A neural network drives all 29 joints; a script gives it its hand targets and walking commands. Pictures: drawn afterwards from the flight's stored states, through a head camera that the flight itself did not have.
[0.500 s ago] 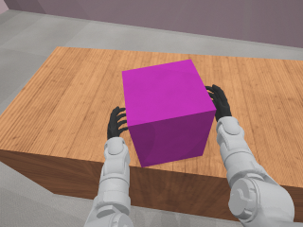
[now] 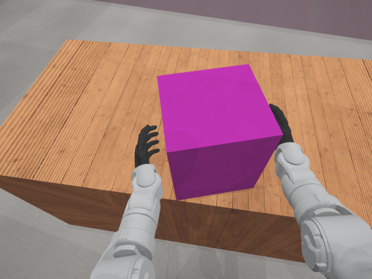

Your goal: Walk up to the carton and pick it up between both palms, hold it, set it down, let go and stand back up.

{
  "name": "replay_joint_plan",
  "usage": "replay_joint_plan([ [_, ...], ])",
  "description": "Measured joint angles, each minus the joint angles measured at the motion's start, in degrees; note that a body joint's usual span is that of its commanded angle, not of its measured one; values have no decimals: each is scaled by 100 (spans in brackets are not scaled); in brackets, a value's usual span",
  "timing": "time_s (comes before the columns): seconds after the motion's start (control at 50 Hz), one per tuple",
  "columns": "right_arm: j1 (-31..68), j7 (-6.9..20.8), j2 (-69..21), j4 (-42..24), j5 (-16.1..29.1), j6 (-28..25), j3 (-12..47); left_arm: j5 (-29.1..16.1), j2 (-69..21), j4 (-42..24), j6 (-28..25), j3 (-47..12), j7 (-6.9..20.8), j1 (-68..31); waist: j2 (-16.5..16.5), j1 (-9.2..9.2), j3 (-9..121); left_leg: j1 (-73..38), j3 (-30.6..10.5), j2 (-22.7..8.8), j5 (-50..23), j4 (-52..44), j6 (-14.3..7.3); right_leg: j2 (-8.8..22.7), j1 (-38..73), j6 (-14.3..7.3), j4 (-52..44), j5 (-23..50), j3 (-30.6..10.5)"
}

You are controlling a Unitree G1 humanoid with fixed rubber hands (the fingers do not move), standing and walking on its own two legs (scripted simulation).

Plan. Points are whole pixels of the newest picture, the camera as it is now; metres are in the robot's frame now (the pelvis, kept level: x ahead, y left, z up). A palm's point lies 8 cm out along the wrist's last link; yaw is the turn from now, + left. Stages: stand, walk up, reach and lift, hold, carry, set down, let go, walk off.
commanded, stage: set down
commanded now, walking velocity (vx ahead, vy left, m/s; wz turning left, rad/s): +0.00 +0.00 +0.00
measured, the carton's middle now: (209, 137) +0.45 +0.00 +0.00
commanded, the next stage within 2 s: none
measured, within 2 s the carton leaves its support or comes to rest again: neither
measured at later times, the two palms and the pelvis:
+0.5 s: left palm (138, 190) +0.30 +0.16 +0.00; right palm (308, 164) +0.37 -0.20 +0.02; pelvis -0.03 -0.01 +0.00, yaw -1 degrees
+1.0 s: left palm (125, 210) +0.26 +0.17 +0.00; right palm (316, 201) +0.30 -0.22 -0.01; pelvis -0.04 -0.01 +0.00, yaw -1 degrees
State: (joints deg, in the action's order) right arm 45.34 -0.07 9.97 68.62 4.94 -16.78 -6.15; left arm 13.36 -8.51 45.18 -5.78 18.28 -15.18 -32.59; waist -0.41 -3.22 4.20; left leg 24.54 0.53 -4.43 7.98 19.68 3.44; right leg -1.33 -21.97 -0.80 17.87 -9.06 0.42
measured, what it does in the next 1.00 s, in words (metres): stands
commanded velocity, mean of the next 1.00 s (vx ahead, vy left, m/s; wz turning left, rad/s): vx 0.00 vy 0.00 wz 0.00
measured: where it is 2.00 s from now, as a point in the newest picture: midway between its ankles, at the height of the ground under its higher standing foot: outside the picture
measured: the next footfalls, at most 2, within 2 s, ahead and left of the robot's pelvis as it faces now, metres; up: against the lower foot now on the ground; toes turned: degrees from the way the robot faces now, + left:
none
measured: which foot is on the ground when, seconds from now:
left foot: down 0.00-1.00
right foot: down 0.00-1.00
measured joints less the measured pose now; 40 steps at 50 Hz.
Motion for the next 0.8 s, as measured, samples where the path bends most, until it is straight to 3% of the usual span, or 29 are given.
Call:
replay_joint_plan([
  [0.2, 12, 103, 242, 495, 483, -253, 468, -128, 32, 23, -105, -263, 56, 64, 78, -121, 100, 49, -3, -75, -10, 24, 50, -72, -49, -22, 1, 50, 1],
  [0.46, -317, 259, 752, 501, 1135, -501, 1177, -265, 142, -48, -352, -312, 298, 696, 165, -122, 98, 44, -5, -140, -159, 28, 52, -139, -53, -36, 1, 215, -1],
  [0.64, -747, 516, 759, 410, 1150, -318, 1187, -767, 388, -154, -415, -581, 171, 977, 140, -121, 99, 44, -6, -140, -255, 44, 25, -141, -54, -36, 13, 316, -2],
  [0.8, -949, 655, 772, 40, 1151, -347, 1185, -840, 463, -675, -302, -942, 141, 1134, 67, -121, 101, 43, -7, -140, -273, 51, 21, -141, -53, -37, 20, 333, -2],
])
